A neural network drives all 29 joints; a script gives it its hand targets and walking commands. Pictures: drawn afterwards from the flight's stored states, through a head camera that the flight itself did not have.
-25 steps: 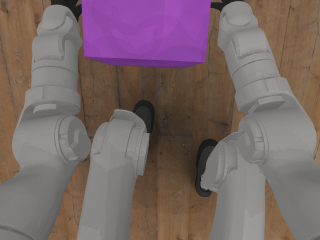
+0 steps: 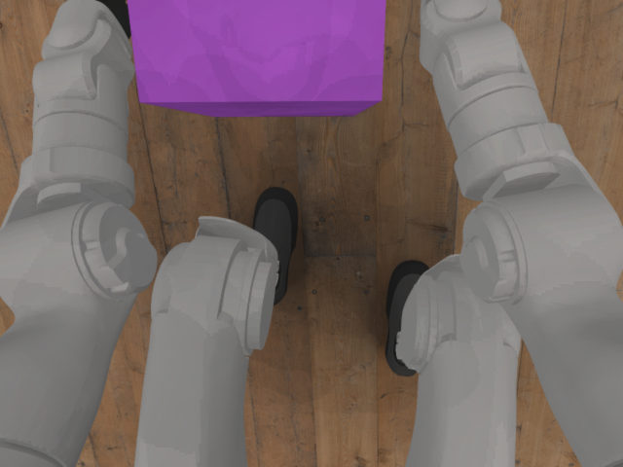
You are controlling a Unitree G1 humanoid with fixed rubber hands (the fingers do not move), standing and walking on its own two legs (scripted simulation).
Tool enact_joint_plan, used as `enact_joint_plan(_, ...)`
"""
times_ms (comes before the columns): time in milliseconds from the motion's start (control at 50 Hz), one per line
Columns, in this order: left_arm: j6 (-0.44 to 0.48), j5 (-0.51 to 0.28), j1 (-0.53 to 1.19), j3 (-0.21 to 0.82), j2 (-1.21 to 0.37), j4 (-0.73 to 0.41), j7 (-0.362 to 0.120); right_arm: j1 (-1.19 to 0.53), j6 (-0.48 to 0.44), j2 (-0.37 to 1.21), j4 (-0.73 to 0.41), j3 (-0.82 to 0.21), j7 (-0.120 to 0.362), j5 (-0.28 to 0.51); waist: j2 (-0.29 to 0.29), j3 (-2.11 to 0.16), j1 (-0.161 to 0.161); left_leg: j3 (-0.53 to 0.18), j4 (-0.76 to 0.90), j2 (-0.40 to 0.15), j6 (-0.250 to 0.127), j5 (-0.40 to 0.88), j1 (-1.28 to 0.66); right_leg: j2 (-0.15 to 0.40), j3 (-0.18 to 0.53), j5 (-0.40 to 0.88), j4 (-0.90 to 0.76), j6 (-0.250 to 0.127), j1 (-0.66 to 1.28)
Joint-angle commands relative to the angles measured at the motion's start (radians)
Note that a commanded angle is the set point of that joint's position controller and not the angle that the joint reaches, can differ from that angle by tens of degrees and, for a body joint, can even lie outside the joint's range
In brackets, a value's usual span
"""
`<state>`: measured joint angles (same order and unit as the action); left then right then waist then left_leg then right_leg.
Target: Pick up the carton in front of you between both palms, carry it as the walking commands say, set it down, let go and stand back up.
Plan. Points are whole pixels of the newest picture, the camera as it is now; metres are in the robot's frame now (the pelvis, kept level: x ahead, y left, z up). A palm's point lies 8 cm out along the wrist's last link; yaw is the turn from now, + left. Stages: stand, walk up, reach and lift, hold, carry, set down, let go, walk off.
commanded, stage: set down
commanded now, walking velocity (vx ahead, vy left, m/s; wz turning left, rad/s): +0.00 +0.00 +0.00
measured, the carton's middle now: (272, 16) +0.52 +0.16 -0.25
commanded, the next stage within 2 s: let go in 1.70 s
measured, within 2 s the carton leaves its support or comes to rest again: rests again in 0.22 s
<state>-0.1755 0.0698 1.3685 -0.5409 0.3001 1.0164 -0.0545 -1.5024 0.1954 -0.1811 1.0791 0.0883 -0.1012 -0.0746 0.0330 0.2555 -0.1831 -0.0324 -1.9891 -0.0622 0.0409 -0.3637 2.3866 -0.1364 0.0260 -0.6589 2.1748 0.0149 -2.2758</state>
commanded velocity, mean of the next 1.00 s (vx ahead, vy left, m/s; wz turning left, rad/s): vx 0.00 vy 0.00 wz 0.00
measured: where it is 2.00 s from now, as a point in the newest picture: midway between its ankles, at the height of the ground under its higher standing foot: (338, 302)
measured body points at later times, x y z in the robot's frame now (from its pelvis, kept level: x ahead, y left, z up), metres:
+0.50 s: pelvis +0.00 +0.00 +0.00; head +0.38 +0.02 +0.22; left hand +0.47 +0.32 -0.20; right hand +0.57 -0.01 -0.22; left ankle +0.16 +0.14 -0.35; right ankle +0.08 -0.11 -0.35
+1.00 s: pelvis +0.00 +0.02 +0.04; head +0.34 +0.08 +0.32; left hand +0.47 +0.34 -0.10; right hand +0.60 -0.02 -0.08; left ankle +0.16 +0.14 -0.35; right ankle +0.08 -0.11 -0.35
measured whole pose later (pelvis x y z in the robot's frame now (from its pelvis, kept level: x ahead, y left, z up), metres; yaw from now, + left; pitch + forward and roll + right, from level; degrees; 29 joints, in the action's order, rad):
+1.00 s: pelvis +0.00 +0.02 +0.04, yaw +1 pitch +40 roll -1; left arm -0.13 -0.16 1.22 -0.34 0.30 0.88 0.08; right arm -1.44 0.20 -0.35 1.01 0.03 -0.09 0.08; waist 0.07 0.21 -0.18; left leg -0.03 -1.89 -0.01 0.01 -0.35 2.23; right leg -0.08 0.03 -0.68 2.05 0.04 -2.08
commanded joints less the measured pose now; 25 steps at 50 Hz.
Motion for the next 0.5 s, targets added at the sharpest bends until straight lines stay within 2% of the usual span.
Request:
enact_joint_plan(0, -0.009, -0.023, 0.359, 0.161, -0.677, 0.008, -0.182, -0.399, -0.04, 0.627, -0.124, -0.145, 0.169, 0.024, 0.158, -0.86, -0.049, 0.107, 0.017, 0.108, -0.021, 0.127, -0.576, -0.016, -0.009, 0.137, -0.272, -0.022, 0.256)
enact_joint_plan(20, 0.002, -0.043, 0.404, 0.197, -0.698, -0.058, -0.171, -0.418, -0.046, 0.654, -0.115, -0.155, 0.168, 0.014, 0.194, -0.88, -0.026, 0.072, 0.041, 0.12, -0.025, 0.14, -0.597, -0.024, -0.035, 0.153, -0.262, -0.006, 0.241)
enact_joint_plan(40, -0.003, -0.036, 0.368, 0.166, -0.683, -0.017, -0.17, -0.394, -0.053, 0.605, -0.119, -0.152, 0.169, 0.029, 0.163, -0.843, -0.04, 0.088, 0.019, 0.097, -0.017, 0.187, -0.613, -0.022, -0.006, 0.164, -0.266, -0.027, 0.238)
enact_joint_plan(60, -0.004, -0.012, 0.343, 0.168, -0.696, 0.005, -0.174, -0.378, -0.048, 0.647, -0.12, -0.154, 0.178, 0.007, 0.223, -0.837, -0.046, 0.088, 0.022, 0.114, -0.031, 0.177, -0.552, -0.021, -0.011, 0.182, -0.265, -0.016, 0.281)
enact_joint_plan(80, -0.004, -0.034, 0.337, 0.158, -0.707, -0.014, -0.178, -0.319, -0.044, 0.628, -0.082, -0.101, 0.167, -0.027, 0.216, -0.848, 0.011, 0.074, 0.043, 0.115, -0.021, 0.157, -0.543, -0.016, -0.041, 0.173, -0.267, -0.012, 0.252)
enact_joint_plan(100, 0.001, -0.014, 0.378, 0.169, -0.673, -0.008, -0.172, -0.372, -0.048, 0.59, -0.068, -0.1, 0.167, -0.014, 0.148, -0.818, -0.028, 0.081, 0.031, 0.101, -0.012, 0.152, -0.562, -0.016, 0.0, 0.177, -0.272, -0.027, 0.242)
enact_joint_plan(120, 0.011, 0.003, 0.322, 0.134, -0.625, 0.028, -0.158, -0.332, -0.044, 0.589, -0.073, -0.091, 0.171, -0.037, 0.211, -0.788, -0.06, 0.088, 0.051, 0.116, -0.03, 0.137, -0.541, -0.012, -0.002, 0.149, -0.29, -0.017, 0.208)
enact_joint_plan(140, 0.009, -0.002, 0.304, 0.143, -0.681, 0.027, -0.154, -0.306, -0.05, 0.587, -0.056, -0.097, 0.176, -0.034, 0.194, -0.79, 0.024, 0.066, 0.014, 0.091, -0.019, 0.181, -0.577, -0.016, 0.004, 0.176, -0.275, -0.031, 0.206)
enact_joint_plan(160, 0.013, -0.015, 0.314, 0.169, -0.673, 0.038, -0.152, -0.337, -0.057, 0.557, -0.042, -0.09, 0.17, -0.022, 0.138, -0.795, -0.017, 0.069, 0.025, 0.093, -0.009, 0.188, -0.538, -0.004, 0.004, 0.203, -0.246, -0.035, 0.248)
enact_joint_plan(180, 0.008, -0.014, 0.281, 0.148, -0.651, 0.052, -0.154, -0.285, -0.053, 0.502, -0.045, -0.097, 0.161, -0.05, 0.143, -0.766, 0.033, 0.072, 0.024, 0.094, -0.006, 0.171, -0.518, 0.0, 0.004, 0.214, -0.262, -0.025, 0.228)
enact_joint_plan(200, 0.014, 0.012, 0.302, 0.158, -0.597, 0.054, -0.149, -0.271, -0.041, 0.526, 0.0, -0.051, 0.176, -0.084, 0.223, -0.724, 0.027, 0.044, 0.044, 0.093, -0.021, 0.146, -0.581, -0.007, -0.011, 0.167, -0.265, -0.016, 0.176)
enact_joint_plan(220, 0.017, -0.048, 0.332, 0.169, -0.603, 0.049, -0.14, -0.263, -0.046, 0.496, -0.036, -0.073, 0.169, -0.075, 0.155, -0.749, 0.087, 0.037, 0.017, 0.095, -0.011, 0.115, -0.606, 0.012, -0.011, 0.15, -0.243, -0.032, 0.212)
enact_joint_plan(240, 0.033, -0.013, 0.35, 0.155, -0.606, 0.046, -0.136, -0.302, -0.049, 0.53, 0.025, -0.028, 0.181, -0.073, 0.147, -0.745, -0.011, 0.044, 0.047, 0.107, -0.017, 0.131, -0.604, -0.001, -0.011, 0.138, -0.24, -0.036, 0.144)
enact_joint_plan(260, 0.03, -0.019, 0.323, 0.175, -0.572, 0.045, -0.128, -0.222, -0.045, 0.462, 0.03, 0.004, 0.173, -0.113, 0.12, -0.751, 0.065, 0.042, 0.039, 0.106, -0.01, 0.139, -0.609, 0.0, -0.006, 0.158, -0.245, -0.04, 0.169)
enact_joint_plan(280, 0.049, -0.038, 0.319, 0.152, -0.54, 0.001, -0.117, -0.267, -0.054, 0.45, -0.044, -0.037, 0.166, -0.093, 0.171, -0.754, 0.039, 0.036, 0.028, 0.102, -0.012, 0.179, -0.623, 0.007, -0.008, 0.174, -0.237, -0.024, 0.173)
enact_joint_plan(300, 0.052, -0.02, 0.309, 0.131, -0.499, 0.023, -0.102, -0.296, -0.05, 0.446, 0.002, -0.066, 0.158, -0.061, 0.173, -0.74, 0.011, 0.054, 0.006, 0.087, -0.01, 0.155, -0.582, 0.007, 0.012, 0.172, -0.244, -0.038, 0.23)
enact_joint_plan(320, 0.071, -0.045, 0.277, 0.118, -0.477, 0.024, -0.088, -0.249, -0.065, 0.368, 0.004, -0.017, 0.145, -0.09, 0.14, -0.773, 0.031, 0.052, 0.02, 0.102, 0.001, 0.136, -0.597, 0.012, -0.003, 0.171, -0.211, -0.036, 0.265)
enact_joint_plan(340, 0.095, -0.055, 0.282, 0.115, -0.358, 0.049, -0.053, -0.292, -0.053, 0.315, -0.024, -0.061, 0.128, -0.049, 0.147, -0.776, -0.02, 0.062, 0.02, 0.087, -0.001, 0.158, -0.664, 0.017, 0.025, 0.145, -0.257, -0.023, 0.213)
enact_joint_plan(360, 0.102, -0.075, 0.233, 0.103, -0.261, 0.071, -0.025, -0.226, -0.069, 0.152, 0.015, -0.009, 0.095, -0.094, 0.19, -0.768, 0.096, 0.025, 0.03, 0.09, 0.0, 0.142, -0.692, 0.015, -0.044, 0.138, -0.229, -0.01, 0.246)
enact_joint_plan(380, 0.132, -0.064, 0.194, 0.076, -0.117, 0.065, 0.021, -0.252, -0.083, 0.046, -0.049, -0.058, 0.062, -0.006, 0.14, -0.775, -0.051, 0.045, 0.013, 0.08, 0.003, 0.199, -0.721, 0.026, 0.009, 0.161, -0.221, -0.011, 0.242)
enact_joint_plan(400, 0.146, -0.093, 0.153, 0.102, -0.05, 0.126, 0.056, -0.254, -0.094, -0.129, -0.021, -0.069, 0.022, -0.013, 0.114, -0.826, 0.019, 0.038, 0.018, 0.064, 0.017, 0.199, -0.732, 0.037, -0.001, 0.169, -0.227, -0.001, 0.314)
enact_joint_plan(420, 0.164, -0.14, 0.153, 0.082, 0.031, 0.173, 0.08, -0.262, -0.103, -0.129, -0.021, -0.091, 0.011, 0.039, 0.178, -0.806, -0.001, 0.05, 0.022, 0.061, 0.012, 0.171, -0.742, 0.049, 0.007, 0.152, -0.239, 0.01, 0.338)
enact_joint_plan(440, 0.194, -0.141, 0.166, 0.028, 0.104, 0.134, 0.1, -0.292, -0.102, -0.12, -0.06, -0.155, 0.007, 0.11, 0.151, -0.817, -0.094, 0.097, -0.002, 0.057, 0.008, 0.179, -0.671, 0.058, 0.045, 0.175, -0.258, 0.009, 0.337)
enact_joint_plan(460, 0.206, -0.127, 0.158, 0.035, 0.147, 0.146, 0.111, -0.322, -0.105, -0.207, -0.042, -0.135, -0.005, 0.094, 0.176, -0.85, -0.101, 0.074, 0.005, 0.046, 0.007, 0.266, -0.703, 0.068, 0.06, 0.246, -0.268, 0.024, 0.34)
enact_joint_plan(480, 0.209, -0.195, 0.167, 0.074, 0.15, 0.129, 0.106, -0.373, -0.107, -0.212, -0.095, -0.173, -0.003, 0.119, 0.204, -0.906, -0.056, 0.035, -0.01, 0.039, -0.001, 0.287, -0.698, 0.076, 0.018, 0.279, -0.206, 0.036, 0.393)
